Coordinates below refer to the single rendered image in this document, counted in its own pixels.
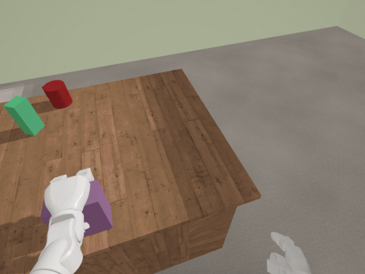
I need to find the robot left hand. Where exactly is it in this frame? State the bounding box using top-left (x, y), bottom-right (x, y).
top-left (44, 168), bottom-right (94, 232)

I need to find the table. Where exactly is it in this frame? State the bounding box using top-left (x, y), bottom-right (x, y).
top-left (0, 69), bottom-right (262, 274)

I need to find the robot right hand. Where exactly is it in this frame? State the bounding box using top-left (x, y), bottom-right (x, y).
top-left (267, 232), bottom-right (311, 274)

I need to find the sponge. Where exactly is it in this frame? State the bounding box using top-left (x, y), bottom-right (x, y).
top-left (40, 180), bottom-right (113, 237)

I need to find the robot left forearm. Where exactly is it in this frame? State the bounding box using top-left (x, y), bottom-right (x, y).
top-left (30, 209), bottom-right (84, 274)

